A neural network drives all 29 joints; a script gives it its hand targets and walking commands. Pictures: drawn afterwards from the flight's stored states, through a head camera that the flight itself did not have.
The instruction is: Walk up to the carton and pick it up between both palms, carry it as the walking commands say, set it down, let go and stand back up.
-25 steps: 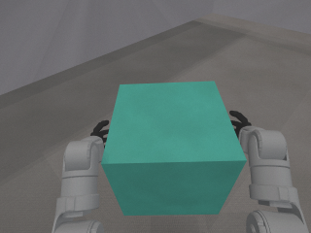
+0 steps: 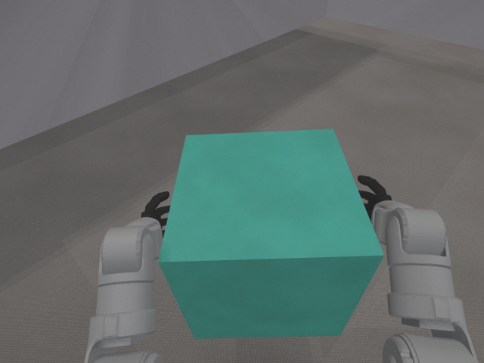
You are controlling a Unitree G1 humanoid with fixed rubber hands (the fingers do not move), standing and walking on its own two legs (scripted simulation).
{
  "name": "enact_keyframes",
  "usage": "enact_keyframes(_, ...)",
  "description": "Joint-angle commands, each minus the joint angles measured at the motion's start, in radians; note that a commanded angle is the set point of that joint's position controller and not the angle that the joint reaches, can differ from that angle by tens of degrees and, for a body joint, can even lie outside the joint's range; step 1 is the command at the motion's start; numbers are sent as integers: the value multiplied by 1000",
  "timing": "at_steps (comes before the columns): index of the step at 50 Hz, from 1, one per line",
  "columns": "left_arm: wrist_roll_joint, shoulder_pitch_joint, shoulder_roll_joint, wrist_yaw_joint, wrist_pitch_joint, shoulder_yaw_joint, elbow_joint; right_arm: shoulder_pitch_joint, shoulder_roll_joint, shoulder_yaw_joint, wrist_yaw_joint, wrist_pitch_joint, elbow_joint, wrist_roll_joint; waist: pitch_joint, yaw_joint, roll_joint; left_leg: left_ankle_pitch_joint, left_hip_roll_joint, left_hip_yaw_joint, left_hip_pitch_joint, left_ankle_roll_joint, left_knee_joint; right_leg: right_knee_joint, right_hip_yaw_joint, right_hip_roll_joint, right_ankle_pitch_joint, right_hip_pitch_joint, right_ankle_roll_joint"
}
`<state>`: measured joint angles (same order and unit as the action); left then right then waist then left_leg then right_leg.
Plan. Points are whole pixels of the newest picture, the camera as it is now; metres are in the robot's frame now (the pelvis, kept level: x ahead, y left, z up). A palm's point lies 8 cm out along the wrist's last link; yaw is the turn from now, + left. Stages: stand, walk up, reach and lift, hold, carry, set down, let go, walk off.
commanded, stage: carry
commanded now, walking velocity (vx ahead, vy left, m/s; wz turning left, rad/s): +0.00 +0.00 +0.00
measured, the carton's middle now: (262, 235) +0.36 +0.00 +0.03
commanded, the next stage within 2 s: hold in 1.36 s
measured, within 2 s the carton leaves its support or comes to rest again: neither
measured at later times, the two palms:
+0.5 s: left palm (149, 239) +0.29 +0.18 +0.10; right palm (385, 224) +0.31 -0.18 +0.12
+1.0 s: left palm (149, 242) +0.30 +0.18 +0.09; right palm (380, 225) +0.32 -0.18 +0.11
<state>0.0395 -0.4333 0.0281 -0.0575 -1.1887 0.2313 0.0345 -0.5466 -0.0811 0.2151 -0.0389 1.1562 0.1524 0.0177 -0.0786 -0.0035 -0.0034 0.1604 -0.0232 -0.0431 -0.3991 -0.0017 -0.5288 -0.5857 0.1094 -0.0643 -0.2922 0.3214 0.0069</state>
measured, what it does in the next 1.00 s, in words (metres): stands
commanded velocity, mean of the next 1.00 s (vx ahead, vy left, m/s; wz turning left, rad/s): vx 0.00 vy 0.00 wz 0.00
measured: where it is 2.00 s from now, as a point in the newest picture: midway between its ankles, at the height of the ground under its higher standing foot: outside the picture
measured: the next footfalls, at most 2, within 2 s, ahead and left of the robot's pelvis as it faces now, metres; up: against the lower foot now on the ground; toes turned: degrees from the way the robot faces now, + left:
none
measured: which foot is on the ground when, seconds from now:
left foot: down 0.00-1.00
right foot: down 0.00-1.00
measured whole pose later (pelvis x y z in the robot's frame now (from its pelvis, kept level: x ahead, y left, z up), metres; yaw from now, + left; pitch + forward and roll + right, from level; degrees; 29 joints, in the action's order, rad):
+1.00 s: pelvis +0.00 -0.01 +0.00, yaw +0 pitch +1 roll +0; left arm 0.05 -0.36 0.00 -0.05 -1.17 0.23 -0.04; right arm -0.45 -0.06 0.21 -0.03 1.14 0.06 0.03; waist -0.08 0.01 0.00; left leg 0.17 -0.03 -0.03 -0.40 0.01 -0.54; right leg -0.59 0.12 -0.06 -0.30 0.31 0.00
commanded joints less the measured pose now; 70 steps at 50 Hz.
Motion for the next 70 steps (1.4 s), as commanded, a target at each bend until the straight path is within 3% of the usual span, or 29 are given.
enact_keyframes(1,-395,-766,-929,229,47,-661,-219,-591,1049,-630,193,-18,-217,-339,-374,3,-27,-175,-103,82,180,-36,48,93,-75,-85,131,-115,-8)
enact_keyframes(11,-358,-690,-911,236,56,-628,-203,-505,1065,-600,197,-22,-163,-302,-403,5,-21,-284,-104,61,188,-28,15,39,-60,-94,282,-151,-8)
enact_keyframes(13,-401,-836,-922,239,39,-672,-257,-639,1049,-637,198,-11,-233,-338,-371,5,39,-135,-95,66,167,-28,53,90,-69,-94,83,-114,-12)
enact_keyframes(14,-371,-771,-905,236,42,-631,-173,-558,1023,-600,194,-9,-139,-306,-353,4,-28,-94,-94,74,155,-28,68,115,-76,-96,35,-101,-17)
enact_keyframes(15,-390,-817,-888,227,53,-671,-249,-610,1025,-610,195,-16,-167,-332,-317,5,51,-80,-98,76,164,-29,85,115,-88,-88,4,-70,-19)
enact_keyframes(19,-407,-820,-888,220,57,-690,-288,-622,1000,-633,186,-28,-251,-338,-323,4,8,-32,-96,73,179,-24,63,134,-84,-83,-8,-58,-11)
enact_keyframes(22,-365,-746,-906,223,37,-648,-202,-577,1013,-600,195,-2,-185,-323,-279,3,-22,6,-81,64,143,-10,92,169,-98,-95,-96,-40,-17)
enact_keyframes(23,-259,-643,-849,227,65,-524,10,-449,965,-480,200,-28,41,-216,-249,3,-23,42,-82,75,133,-6,99,177,-84,-78,-135,-20,-14)
enact_keyframes(25,-386,-756,-933,224,39,-681,-258,-608,1033,-637,199,-8,-278,-340,-296,8,24,43,-95,85,152,-4,101,154,-82,-79,-95,-46,-10)
enact_keyframes(28,-323,-721,-885,221,56,-600,-127,-554,1013,-544,195,-21,-93,-286,-282,7,13,98,-84,85,126,-13,111,190,-99,-87,-163,-46,-26)
enact_keyframes(31,-370,-751,-898,215,50,-658,-265,-585,1022,-617,192,-13,-235,-328,-346,4,-29,-55,-110,84,175,-16,73,128,-83,-82,6,-87,-12)
enact_keyframes(32,-306,-737,-874,215,67,-583,-126,-520,1017,-531,197,-27,-58,-258,-341,2,23,-80,-113,86,178,-22,81,109,-74,-80,65,-85,-14)
enact_keyframes(37,-392,-818,-903,218,60,-677,-293,-625,1026,-636,185,-26,-254,-328,-359,7,-34,-161,-93,58,162,-27,45,115,-77,-91,156,-120,-18)
enact_keyframes(40,-306,-694,-862,217,81,-577,-124,-495,969,-541,183,-55,-102,-239,-364,9,-14,-200,-95,60,154,-28,32,84,-63,-85,194,-132,-17)
enact_keyframes(43,-406,-773,-903,227,65,-694,-332,-588,1012,-667,185,-35,-330,-332,-372,9,-7,-199,-96,63,154,-28,24,77,-76,-93,181,-130,-18)
enact_keyframes(45,-314,-604,-909,228,70,-615,-193,-379,1013,-567,187,-41,-155,-249,-366,5,7,-178,-97,59,179,-28,34,87,-77,-96,166,-123,-23)
enact_keyframes(46,-362,-718,-879,228,83,-648,-271,-548,991,-639,182,-52,-278,-297,-334,5,-78,-127,-88,69,154,-26,33,104,-85,-102,136,-104,-20)
enact_keyframes(50,-274,-582,-855,223,101,-574,-145,-403,995,-538,185,-63,-101,-230,-331,7,1,-154,-98,78,166,-28,56,86,-67,-91,118,-100,-21)
enact_keyframes(51,-343,-638,-872,221,88,-656,-277,-406,998,-610,190,-53,-216,-276,-344,9,28,-190,-109,80,177,-20,51,76,-54,-85,126,-107,-10)
enact_keyframes(54,-302,-617,-885,223,85,-612,-178,-384,987,-563,194,-57,-134,-244,-373,4,44,-175,-112,94,184,-43,58,70,-54,-79,89,-118,-12)
enact_keyframes(59,-362,-655,-905,216,68,-682,-306,-512,1010,-648,192,-42,-322,-326,-317,8,48,-61,-109,91,136,-28,88,105,-63,-81,-20,-99,-11)
enact_keyframes(60,-279,-632,-865,217,93,-572,-126,-458,952,-536,191,-64,-134,-227,-339,6,11,-84,-110,91,153,-32,71,102,-67,-85,14,-107,-17)
enact_keyframes(61,-323,-592,-898,218,93,-647,-221,-466,985,-606,192,-69,-266,-279,-327,6,54,-91,-97,82,173,-23,67,104,-69,-82,21,-80,-18)
enact_keyframes(63,-354,-615,-908,221,75,-681,-322,-426,1002,-634,193,-44,-308,-296,-325,7,-11,-116,-100,66,176,-19,42,119,-67,-90,55,-77,-10)
enact_keyframes(65,-298,-638,-855,223,87,-595,-142,-441,948,-562,184,-60,-149,-230,-306,2,-63,-93,-78,57,144,-16,38,137,-70,-94,98,-91,-14)
enact_keyframes(67,-364,-648,-862,217,68,-683,-330,-448,993,-664,184,-33,-296,-307,-306,6,-48,-63,-82,55,135,-14,37,148,-86,-107,83,-95,-23)
enact_keyframes(68,-323,-646,-847,219,74,-624,-215,-445,956,-593,180,-42,-189,-253,-322,4,-42,-89,-87,62,140,-22,37,131,-86,-103,103,-99,-20)
enact_keyframes(69,70,68,-811,235,170,-214,409,249,854,-129,200,-130,537,94,63,-5,-20,-15,95,80,261,-9,229,301,-168,120,104,-129,-78)
enact_keyframes(70,45,-58,-826,266,293,-285,238,113,851,-180,217,-277,325,143,-22,-68,-60,-68,84,111,332,-13,238,266,-190,122,195,-204,-74)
